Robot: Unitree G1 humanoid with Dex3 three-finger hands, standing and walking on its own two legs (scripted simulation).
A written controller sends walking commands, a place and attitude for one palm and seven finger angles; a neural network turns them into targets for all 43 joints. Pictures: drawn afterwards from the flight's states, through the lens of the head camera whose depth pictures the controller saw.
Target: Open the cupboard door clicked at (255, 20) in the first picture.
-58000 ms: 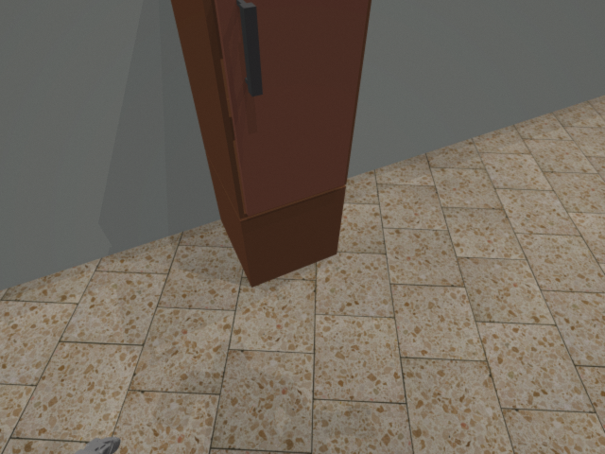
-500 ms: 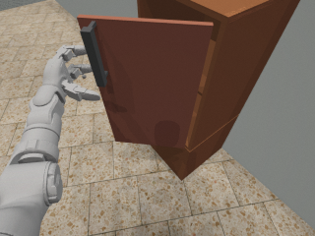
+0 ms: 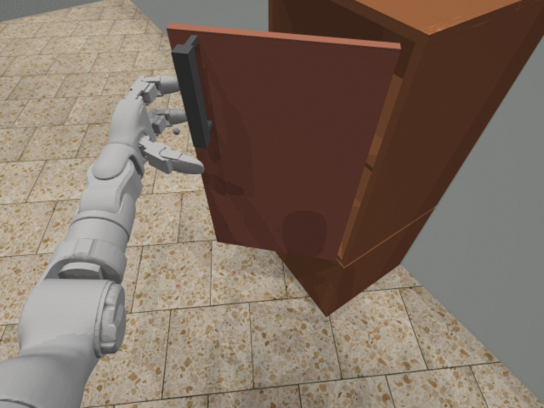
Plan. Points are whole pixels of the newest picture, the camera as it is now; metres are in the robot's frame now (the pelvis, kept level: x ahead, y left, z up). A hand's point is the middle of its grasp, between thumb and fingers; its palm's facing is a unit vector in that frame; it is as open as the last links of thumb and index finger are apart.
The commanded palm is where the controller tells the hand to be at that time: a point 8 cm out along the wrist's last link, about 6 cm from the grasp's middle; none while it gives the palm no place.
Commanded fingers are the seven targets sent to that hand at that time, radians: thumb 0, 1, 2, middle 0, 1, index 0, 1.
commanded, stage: slide the fingers in behind the handle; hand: left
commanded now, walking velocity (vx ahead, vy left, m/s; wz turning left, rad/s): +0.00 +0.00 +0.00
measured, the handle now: (197, 94) +0.56 +0.13 +0.17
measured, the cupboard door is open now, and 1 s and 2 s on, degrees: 46 47 47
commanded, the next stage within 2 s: move the hooked fingers beside the handle in 0.22 s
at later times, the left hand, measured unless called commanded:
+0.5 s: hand (175, 133) +0.46 +0.15 +0.17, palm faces -0.05 -1.00 -0.02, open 14.6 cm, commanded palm +0.44 +0.18 +0.17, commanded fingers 0.00 -0.50 0.30 -0.30 -1.20 -0.30 -1.20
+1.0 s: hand (171, 129) +0.46 +0.16 +0.17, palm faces -0.09 -1.00 +0.01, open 14.2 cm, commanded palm +0.45 +0.21 +0.17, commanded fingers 0.00 -0.50 0.30 -0.30 -1.20 -0.30 -1.20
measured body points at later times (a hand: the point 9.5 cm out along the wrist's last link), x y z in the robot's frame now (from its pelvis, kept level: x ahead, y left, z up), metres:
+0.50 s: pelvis +0.00 +0.00 +0.00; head +0.03 +0.00 +0.45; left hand +0.45 +0.20 +0.17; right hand +0.07 -0.26 -0.12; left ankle +0.01 +0.08 -0.73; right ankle -0.05 -0.10 -0.73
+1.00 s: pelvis -0.01 +0.00 +0.00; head +0.03 -0.01 +0.45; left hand +0.46 +0.21 +0.17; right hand +0.04 -0.28 -0.12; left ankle +0.01 +0.08 -0.73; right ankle -0.05 -0.10 -0.73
